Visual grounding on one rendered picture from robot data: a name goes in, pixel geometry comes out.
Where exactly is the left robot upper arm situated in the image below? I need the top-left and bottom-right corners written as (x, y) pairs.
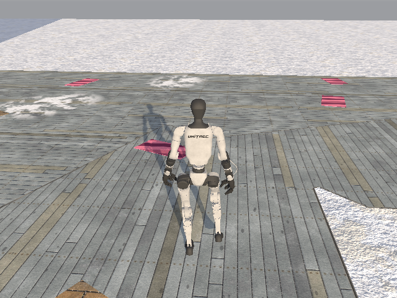
top-left (169, 125), bottom-right (185, 160)

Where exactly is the right robot forearm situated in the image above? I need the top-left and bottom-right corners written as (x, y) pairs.
top-left (221, 151), bottom-right (234, 181)

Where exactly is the right robot hand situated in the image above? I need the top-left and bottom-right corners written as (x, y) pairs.
top-left (220, 179), bottom-right (235, 195)

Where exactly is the left robot forearm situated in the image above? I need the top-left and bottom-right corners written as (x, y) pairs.
top-left (164, 151), bottom-right (176, 176)

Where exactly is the left robot shin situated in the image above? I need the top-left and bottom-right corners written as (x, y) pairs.
top-left (182, 208), bottom-right (192, 247)

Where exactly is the right robot upper arm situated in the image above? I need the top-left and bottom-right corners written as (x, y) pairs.
top-left (212, 125), bottom-right (227, 161)

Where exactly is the left robot hand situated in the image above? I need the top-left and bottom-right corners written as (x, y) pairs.
top-left (163, 173), bottom-right (177, 187)

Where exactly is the robot right thigh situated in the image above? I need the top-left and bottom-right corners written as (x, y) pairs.
top-left (207, 172), bottom-right (220, 203)

